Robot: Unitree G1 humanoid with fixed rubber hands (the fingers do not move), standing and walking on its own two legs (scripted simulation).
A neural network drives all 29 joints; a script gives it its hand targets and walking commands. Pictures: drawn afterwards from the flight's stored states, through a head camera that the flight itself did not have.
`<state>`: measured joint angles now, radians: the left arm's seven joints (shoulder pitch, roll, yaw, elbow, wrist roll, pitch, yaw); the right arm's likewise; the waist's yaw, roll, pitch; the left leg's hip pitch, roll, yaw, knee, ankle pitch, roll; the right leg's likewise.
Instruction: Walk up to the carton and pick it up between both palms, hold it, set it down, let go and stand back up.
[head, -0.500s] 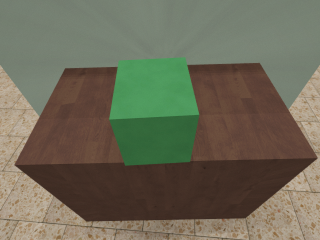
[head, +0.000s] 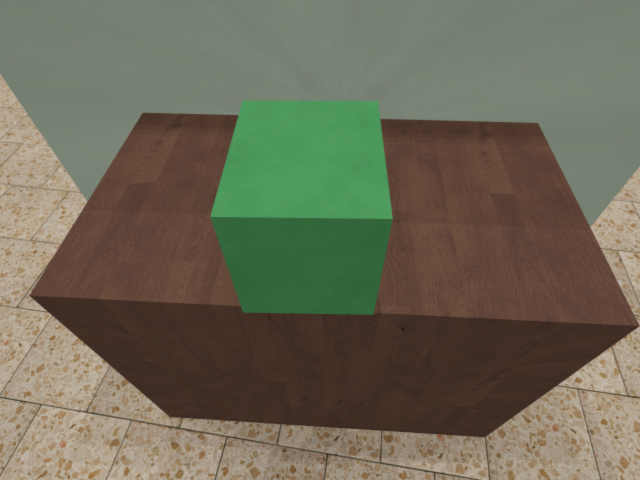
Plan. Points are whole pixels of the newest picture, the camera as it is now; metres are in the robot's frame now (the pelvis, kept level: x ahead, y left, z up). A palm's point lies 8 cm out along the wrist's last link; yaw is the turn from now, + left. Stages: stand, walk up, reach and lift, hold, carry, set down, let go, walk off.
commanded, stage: walk up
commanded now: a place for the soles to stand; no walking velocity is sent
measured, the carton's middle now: (309, 209) +0.47 +0.06 +0.05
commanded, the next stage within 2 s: reach and lift in 0.34 s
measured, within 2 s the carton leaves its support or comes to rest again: neither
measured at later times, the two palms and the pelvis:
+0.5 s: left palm out of the picture +0.07 +0.25 -0.16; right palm out of the picture +0.09 -0.22 -0.15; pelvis -0.03 +0.00 -0.03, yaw -2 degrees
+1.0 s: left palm out of the picture +0.09 +0.26 -0.10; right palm out of the picture +0.10 -0.17 -0.07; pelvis -0.06 +0.04 +0.00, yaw -3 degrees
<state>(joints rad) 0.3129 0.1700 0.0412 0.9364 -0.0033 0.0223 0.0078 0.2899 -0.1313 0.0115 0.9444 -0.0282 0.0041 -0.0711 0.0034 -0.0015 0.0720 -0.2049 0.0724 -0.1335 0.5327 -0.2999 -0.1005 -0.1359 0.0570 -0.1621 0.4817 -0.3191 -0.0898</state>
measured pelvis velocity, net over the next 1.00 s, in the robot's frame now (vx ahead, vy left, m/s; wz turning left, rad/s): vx -0.06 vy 0.04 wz -0.06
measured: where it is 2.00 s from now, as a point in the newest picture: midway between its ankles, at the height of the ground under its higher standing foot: outside the picture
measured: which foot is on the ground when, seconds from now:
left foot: down 0.00-1.00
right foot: down 0.00-1.00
